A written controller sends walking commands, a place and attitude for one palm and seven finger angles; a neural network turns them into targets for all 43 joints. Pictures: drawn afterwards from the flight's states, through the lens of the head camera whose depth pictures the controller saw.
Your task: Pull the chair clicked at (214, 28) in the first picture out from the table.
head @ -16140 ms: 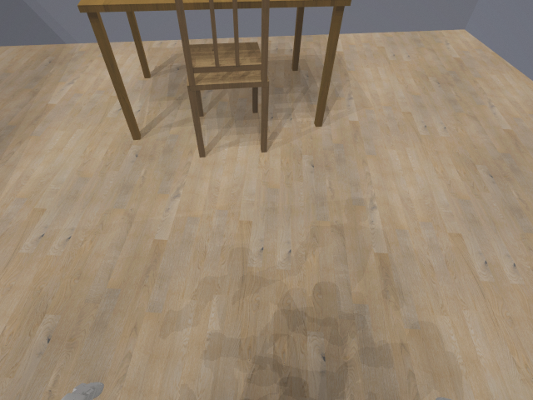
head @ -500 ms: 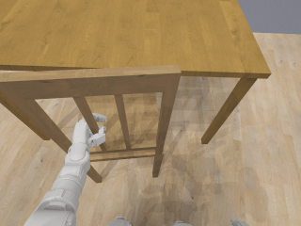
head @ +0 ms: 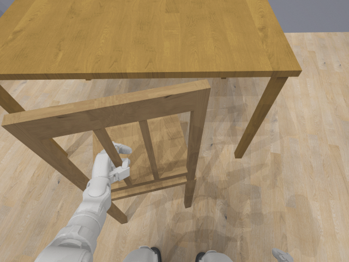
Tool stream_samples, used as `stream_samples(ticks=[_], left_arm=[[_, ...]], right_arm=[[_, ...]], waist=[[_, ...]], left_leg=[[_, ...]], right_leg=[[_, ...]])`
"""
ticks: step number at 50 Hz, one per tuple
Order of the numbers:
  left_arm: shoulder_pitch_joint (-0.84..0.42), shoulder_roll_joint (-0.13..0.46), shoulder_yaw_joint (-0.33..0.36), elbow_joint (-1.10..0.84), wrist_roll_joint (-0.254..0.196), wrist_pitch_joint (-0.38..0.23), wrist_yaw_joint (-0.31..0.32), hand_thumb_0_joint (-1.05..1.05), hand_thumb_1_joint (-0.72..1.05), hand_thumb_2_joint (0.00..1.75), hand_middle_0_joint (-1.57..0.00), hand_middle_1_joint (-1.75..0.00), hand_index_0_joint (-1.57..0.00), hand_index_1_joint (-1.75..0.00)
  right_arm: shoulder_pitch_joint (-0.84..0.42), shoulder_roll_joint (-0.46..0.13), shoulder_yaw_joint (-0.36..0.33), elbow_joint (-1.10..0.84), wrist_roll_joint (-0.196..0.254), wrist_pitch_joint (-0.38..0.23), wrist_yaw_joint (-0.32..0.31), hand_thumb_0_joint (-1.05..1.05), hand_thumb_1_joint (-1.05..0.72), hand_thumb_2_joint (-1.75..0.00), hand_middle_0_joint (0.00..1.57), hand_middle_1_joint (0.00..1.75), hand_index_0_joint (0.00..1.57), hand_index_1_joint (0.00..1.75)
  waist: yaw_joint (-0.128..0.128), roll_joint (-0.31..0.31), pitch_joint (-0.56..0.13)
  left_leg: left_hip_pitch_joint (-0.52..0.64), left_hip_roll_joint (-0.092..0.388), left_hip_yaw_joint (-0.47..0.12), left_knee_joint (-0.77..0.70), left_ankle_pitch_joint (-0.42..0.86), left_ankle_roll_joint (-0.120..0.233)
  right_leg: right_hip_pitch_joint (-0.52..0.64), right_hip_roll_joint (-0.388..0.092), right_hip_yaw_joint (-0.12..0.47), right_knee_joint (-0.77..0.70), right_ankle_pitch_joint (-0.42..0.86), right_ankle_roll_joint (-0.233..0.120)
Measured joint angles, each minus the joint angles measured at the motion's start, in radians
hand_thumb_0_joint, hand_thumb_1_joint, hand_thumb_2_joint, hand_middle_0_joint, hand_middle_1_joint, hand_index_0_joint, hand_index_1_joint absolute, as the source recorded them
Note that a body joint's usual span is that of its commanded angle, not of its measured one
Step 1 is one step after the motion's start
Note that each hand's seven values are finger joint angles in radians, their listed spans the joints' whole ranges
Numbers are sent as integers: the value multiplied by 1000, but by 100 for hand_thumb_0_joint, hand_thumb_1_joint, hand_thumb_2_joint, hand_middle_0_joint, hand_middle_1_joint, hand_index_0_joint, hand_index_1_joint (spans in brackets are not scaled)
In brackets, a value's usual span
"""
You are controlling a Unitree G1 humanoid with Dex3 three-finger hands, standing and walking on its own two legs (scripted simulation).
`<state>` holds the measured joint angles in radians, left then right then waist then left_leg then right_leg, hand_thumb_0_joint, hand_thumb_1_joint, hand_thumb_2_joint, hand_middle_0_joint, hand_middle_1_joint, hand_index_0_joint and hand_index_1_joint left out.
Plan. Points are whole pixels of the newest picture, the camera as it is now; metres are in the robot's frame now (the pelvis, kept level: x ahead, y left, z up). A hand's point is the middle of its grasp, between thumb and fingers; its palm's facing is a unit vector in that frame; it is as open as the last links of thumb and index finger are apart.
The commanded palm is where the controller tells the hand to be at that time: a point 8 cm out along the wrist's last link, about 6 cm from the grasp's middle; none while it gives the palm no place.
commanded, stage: step backward, pulling the chair out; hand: left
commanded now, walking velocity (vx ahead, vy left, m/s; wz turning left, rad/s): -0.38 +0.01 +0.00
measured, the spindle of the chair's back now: (117, 161) +0.36 +0.17 -0.06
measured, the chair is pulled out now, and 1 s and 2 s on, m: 0.14 0.22 0.32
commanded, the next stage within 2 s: none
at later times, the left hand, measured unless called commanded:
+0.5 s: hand (125, 177) +0.32 +0.14 -0.06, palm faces +0.10 -0.98 -0.19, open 5.2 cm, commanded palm +0.30 +0.19 -0.06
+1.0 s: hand (123, 197) +0.27 +0.14 -0.06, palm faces +0.04 -0.98 -0.20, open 5.1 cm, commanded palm +0.25 +0.19 -0.06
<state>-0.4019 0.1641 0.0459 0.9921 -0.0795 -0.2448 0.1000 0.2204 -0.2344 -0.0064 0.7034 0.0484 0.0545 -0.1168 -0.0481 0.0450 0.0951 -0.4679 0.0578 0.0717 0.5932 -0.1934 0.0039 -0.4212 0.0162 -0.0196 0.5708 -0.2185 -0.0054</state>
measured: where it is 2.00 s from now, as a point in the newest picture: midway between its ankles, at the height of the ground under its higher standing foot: outside the picture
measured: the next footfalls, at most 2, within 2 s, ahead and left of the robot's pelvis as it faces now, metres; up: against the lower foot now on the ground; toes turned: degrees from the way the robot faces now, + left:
left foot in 0.60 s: -0.02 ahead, +0.15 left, +0.00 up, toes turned +2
right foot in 1.60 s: -0.05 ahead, -0.12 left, +0.00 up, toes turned -2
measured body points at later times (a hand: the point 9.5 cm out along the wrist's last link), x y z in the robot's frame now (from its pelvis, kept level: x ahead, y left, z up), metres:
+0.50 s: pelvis -0.03 -0.01 +0.00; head +0.04 -0.03 +0.44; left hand +0.31 +0.19 -0.05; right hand +0.07 -0.27 -0.14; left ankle +0.02 +0.12 -0.70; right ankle +0.05 -0.12 -0.73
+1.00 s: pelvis -0.08 +0.01 -0.01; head +0.00 -0.01 +0.43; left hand +0.26 +0.19 -0.05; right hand +0.03 -0.25 -0.14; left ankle -0.06 +0.15 -0.72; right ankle +0.05 -0.12 -0.73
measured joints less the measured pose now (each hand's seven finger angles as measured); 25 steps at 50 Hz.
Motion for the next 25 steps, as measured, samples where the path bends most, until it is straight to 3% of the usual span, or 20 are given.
stream_samples(ticks=[11,19,21,25], left_arm=[[-25,-6,-35,52,21,-16,7,3,73,81,-32,-117,-49,-145],[-44,18,-1,27,16,15,5,3,71,84,-34,-117,-49,-144],[-36,19,7,23,15,7,10,3,70,84,-35,-118,-49,-144],[-38,-4,24,32,21,0,24,3,71,84,-34,-117,-49,-144]], right_arm=[[15,-32,-13,41,-8,-66,-14,1,-91,-90,21,30,20,30],[0,6,3,20,-20,-79,-1,1,-91,-90,21,30,20,30],[-5,11,4,25,-17,-84,2,1,-91,-90,21,30,20,30],[-15,-10,-2,55,-17,-90,10,1,-91,-90,21,30,21,30]], waist=[[10,-24,-6],[8,-15,32],[3,-16,33],[-6,-32,33]], left_leg=[[7,-25,15,-16,28,24],[-19,-3,-4,51,11,1],[-33,-11,-16,81,-69,-13],[-36,-72,-79,218,-239,-39]], right_leg=[[-21,-26,12,43,-33,11],[-37,-9,-9,92,-11,-10],[-43,-11,-10,94,-13,-18],[-38,-44,-3,61,8,-17]])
